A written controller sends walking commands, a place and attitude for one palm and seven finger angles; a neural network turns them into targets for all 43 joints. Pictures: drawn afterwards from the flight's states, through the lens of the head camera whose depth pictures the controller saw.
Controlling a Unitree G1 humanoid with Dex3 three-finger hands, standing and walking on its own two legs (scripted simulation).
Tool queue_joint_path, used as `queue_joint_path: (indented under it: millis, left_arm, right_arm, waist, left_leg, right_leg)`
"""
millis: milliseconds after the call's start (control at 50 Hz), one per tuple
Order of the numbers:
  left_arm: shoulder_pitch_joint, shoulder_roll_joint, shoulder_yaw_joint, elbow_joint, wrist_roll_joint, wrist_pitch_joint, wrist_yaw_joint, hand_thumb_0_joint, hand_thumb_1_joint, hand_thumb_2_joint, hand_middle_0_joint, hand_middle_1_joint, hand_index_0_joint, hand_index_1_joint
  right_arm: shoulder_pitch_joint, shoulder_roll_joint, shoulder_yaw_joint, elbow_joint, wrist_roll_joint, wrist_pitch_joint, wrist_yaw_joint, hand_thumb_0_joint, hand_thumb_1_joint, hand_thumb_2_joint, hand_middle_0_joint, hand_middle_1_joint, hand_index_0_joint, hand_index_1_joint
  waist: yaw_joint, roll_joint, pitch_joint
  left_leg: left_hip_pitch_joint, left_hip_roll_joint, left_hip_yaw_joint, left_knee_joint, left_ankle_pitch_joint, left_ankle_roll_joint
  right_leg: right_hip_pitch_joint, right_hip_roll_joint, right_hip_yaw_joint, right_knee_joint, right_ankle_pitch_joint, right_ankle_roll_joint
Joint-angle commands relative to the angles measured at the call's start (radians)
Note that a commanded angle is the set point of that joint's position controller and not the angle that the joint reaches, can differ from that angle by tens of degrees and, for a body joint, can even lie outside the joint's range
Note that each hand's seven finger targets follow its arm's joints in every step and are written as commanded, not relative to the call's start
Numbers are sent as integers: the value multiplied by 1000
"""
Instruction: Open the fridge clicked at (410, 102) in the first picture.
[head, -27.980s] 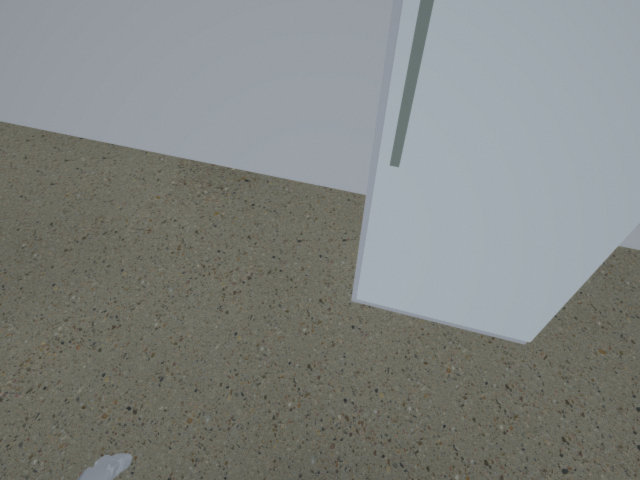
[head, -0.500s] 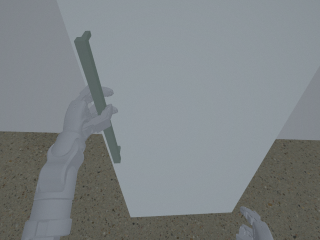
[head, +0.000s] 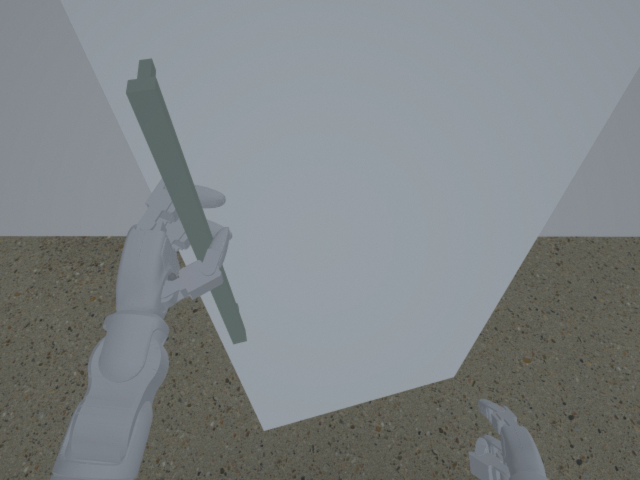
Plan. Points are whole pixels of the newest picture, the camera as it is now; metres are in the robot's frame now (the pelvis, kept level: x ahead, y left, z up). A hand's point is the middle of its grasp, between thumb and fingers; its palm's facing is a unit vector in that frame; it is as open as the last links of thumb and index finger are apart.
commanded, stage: walk backward, drawing the door open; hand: left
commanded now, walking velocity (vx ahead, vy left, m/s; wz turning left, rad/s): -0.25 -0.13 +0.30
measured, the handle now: (206, 240) +0.34 +0.15 +0.15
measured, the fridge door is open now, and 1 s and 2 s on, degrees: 16 34 62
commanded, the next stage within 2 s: none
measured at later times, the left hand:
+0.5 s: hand (237, 339) +0.22 +0.09 +0.16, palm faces +0.11 -0.97 -0.20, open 6.9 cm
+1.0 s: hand (299, 403) +0.16 +0.03 +0.16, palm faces +0.50 -0.85 -0.18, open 6.7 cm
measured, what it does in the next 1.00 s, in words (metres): steps to the right, turning left: left foot, then right foot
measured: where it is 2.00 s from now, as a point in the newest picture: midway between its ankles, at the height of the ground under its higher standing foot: outside the picture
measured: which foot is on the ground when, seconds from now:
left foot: down 0.00-0.40, up 0.42-0.52, down 0.54-0.80, up 0.82-1.00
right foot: down 0.00-0.56, up 0.58-0.78, down 0.80-1.00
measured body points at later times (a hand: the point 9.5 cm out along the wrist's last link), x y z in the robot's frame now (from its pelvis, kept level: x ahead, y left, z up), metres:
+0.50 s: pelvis -0.05 -0.05 -0.01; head -0.01 -0.05 +0.44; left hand +0.20 +0.14 +0.17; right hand +0.14 -0.24 -0.12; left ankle -0.03 +0.09 -0.73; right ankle +0.00 -0.10 -0.74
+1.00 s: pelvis -0.03 -0.22 -0.01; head +0.04 -0.17 +0.43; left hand +0.13 +0.07 +0.17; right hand +0.25 -0.33 -0.11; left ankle -0.10 -0.14 -0.71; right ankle +0.04 -0.27 -0.74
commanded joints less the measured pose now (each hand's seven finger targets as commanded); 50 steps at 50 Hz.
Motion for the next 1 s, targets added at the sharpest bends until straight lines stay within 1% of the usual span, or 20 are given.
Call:
queue_joint_path:
  millis: [0, 240, 300, 380, 440, 480, 500, 520, 540, 560, 620, 660, 740, 760, 780, 800, 820, 860, 900, 980]
  left_arm:
    - [-161, 150, 87, -284, 29, -145, 28, 0, 900, 900, -450, -1400, -450, -1400]
    - [-168, 92, 27, -376, 56, -180, 47, 0, 900, 900, -450, -1400, -450, -1400]
    - [-183, 101, 21, -420, 62, -181, 48, 0, 900, 900, -450, -1400, -450, -1400]
    - [-206, 91, 17, -459, 77, -166, 49, 0, 900, 900, -450, -1400, -450, -1400]
    - [-184, 71, 2, -489, 82, -150, 38, 0, 900, 900, -450, -1400, -450, -1400]
    - [-178, 52, -21, -512, 75, -147, 23, 0, 900, 900, -450, -1400, -450, -1400]
    - [-180, 54, -38, -518, 67, -141, 18, 0, 900, 900, -450, -1400, -450, -1400]
    - [-188, 32, -55, -537, 56, -142, 11, 0, 900, 900, -450, -1400, -450, -1400]
    - [-228, 28, -77, -551, 61, -156, 0, 0, 900, 900, -450, -1400, -450, -1400]
    - [-223, 59, -42, -532, 102, -178, -3, 0, 900, 900, -450, -1400, -450, -1400]
    - [-208, 58, -3, -559, 99, -197, -9, 0, 900, 900, -450, -1400, -450, -1400]
    - [-180, -3, -32, -507, 87, -184, 3, 0, 900, 900, -450, -1400, -450, -1400]
    - [-250, 52, -7, -543, 80, -179, 7, 0, 900, 900, -450, -1400, -450, -1400]
    - [-259, 84, 16, -562, 82, -181, 12, 0, 900, 900, -450, -1400, -450, -1400]
    - [-249, 134, 65, -581, 84, -174, 20, 0, 900, 900, -450, -1400, -450, -1400]
    - [-219, 166, 116, -584, 83, -169, 30, 0, 900, 900, -450, -1400, -450, -1400]
    - [-194, 153, 140, -587, 77, -163, 29, 0, 900, 900, -450, -1400, -450, -1400]
    - [-190, 111, 107, -606, 84, -169, 15, 0, 900, 900, -450, -1400, -450, -1400]
    - [-178, 72, 75, -571, 74, -177, 16, 0, 900, 900, -450, -1400, -450, -1400]
    - [-212, 65, 60, -580, 61, -187, 15, 0, 900, 900, -450, -1400, -450, -1400]
  right_arm:
    - [-108, -74, -34, -177, -4, -42, -2, 0, -900, -900, 200, 300, 200, 300]
    - [-152, -50, -37, -157, -17, -80, -5, 0, -900, -900, 200, 300, 200, 300]
    - [-134, -27, -46, -136, -13, -106, 2, 0, -900, -900, 200, 300, 200, 300]
    - [-102, -9, -60, -97, -7, -127, 2, 0, -900, -900, 200, 300, 200, 300]
    - [-82, 1, -56, -99, -16, -154, -5, 0, -900, -900, 200, 300, 200, 300]
    - [-62, 13, -49, -99, -22, -180, -9, 0, -900, -900, 200, 300, 200, 300]
    - [-52, -7, -55, -89, -17, -193, -10, 0, -900, -900, 200, 300, 200, 300]
    - [-25, -23, -62, -93, -21, -210, -15, 0, -900, -900, 200, 300, 200, 300]
    - [-28, -29, -67, -96, -39, -224, -7, 0, -900, -900, 200, 300, 200, 300]
    - [-42, -37, -80, -90, -57, -233, 5, 0, -900, -900, 200, 300, 200, 300]
    - [-101, -44, -95, -66, -46, -251, 20, 0, -900, -900, 200, 300, 200, 300]
    - [-112, -33, -103, -68, -32, -261, 30, 0, -900, -900, 200, 300, 200, 300]
    - [-121, -26, -96, -82, 10, -250, 34, 0, -900, -900, 200, 300, 200, 300]
    - [-113, -6, -86, -77, 13, -241, 36, 0, -900, -900, 200, 300, 200, 300]
    - [-115, 25, -79, -82, 13, -229, 36, 0, -900, -900, 200, 300, 200, 300]
    - [-131, 19, -80, -73, 8, -231, 24, 0, -900, -900, 200, 300, 200, 300]
    - [-138, 8, -96, -73, 11, -228, 13, 0, -900, -900, 200, 300, 200, 300]
    - [-161, 32, -76, -96, -14, -229, -3, 0, -900, -900, 200, 300, 200, 300]
    - [-159, 46, -52, -91, -28, -227, -4, 0, -900, -900, 200, 300, 200, 300]
    - [-49, 13, -75, -99, -29, -249, -22, 0, -900, -900, 200, 300, 200, 300]
  waist:
    - [2, -20, -320]
    - [5, 38, -165]
    - [-4, -84, -224]
    - [-20, -200, -254]
    - [-32, -160, -241]
    - [-36, -135, -227]
    - [-53, -71, -216]
    - [-73, 52, -209]
    - [-68, 171, -200]
    - [-41, 132, -212]
    - [1, 28, -212]
    - [6, 41, -234]
    - [-9, 115, -235]
    - [-11, 2, -233]
    - [-11, -211, -242]
    - [13, -243, -230]
    - [40, -291, -295]
    - [31, -218, -240]
    - [11, -150, -233]
    - [-26, -152, -279]
  left_leg:
    - [261, 58, -78, 2, 413, 39]
    - [-117, 189, -353, -250, -199, 97]
    - [-39, 109, -235, -129, -117, 64]
    - [122, -20, -48, 215, -99, 6]
    - [36, -18, -30, 341, -129, -3]
    - [15, 2, -42, 238, -85, 0]
    - [91, 58, -131, 118, 57, 18]
    - [229, 206, -387, -45, 374, 92]
    - [352, 381, -683, -165, 653, 173]
    - [342, 463, -737, -113, 720, 241]
    - [284, 400, -549, -18, 608, 194]
    - [62, 271, -352, -30, 310, 103]
    - [-85, 126, -273, -21, -98, 62]
    - [-83, 47, -191, 98, -144, 28]
    - [-136, -52, -26, 306, -227, -24]
    - [-191, -75, -4, 544, -364, -35]
    - [-190, -41, -48, 753, -434, -18]
    - [-265, 10, -43, 826, -431, -25]
    - [-228, 30, 14, 560, -350, -41]
    - [46, 22, 43, 70, -143, -22]
  right_leg:
    - [-10, -66, 30, -22, 264, 49]
    - [34, -13, 84, 132, -128, 22]
    - [37, -50, 98, -26, -67, 16]
    - [-186, -210, 116, -196, -246, -39]
    - [-139, -221, 39, -90, -22, -81]
    - [-79, -194, -17, 40, 166, -79]
    - [-139, -151, -48, 173, 183, -56]
    - [-299, -38, -76, 353, 134, 14]
    - [-471, 32, 14, 562, -238, 65]
    - [-492, -7, 131, 696, -309, 58]
    - [-446, -64, 222, 619, -272, 42]
    - [-133, -45, 143, 372, -149, 42]
    - [146, 3, 15, 40, -42, 73]
    - [123, -64, 46, -56, -18, 53]
    - [96, -204, 123, -116, 5, -1]
    - [40, -308, 166, -98, 153, -87]
    - [35, -370, 177, -74, 138, -145]
    - [93, -342, 106, 25, 380, -182]
    - [148, -299, -8, 100, 563, -154]
    - [36, -239, -49, 257, 511, -101]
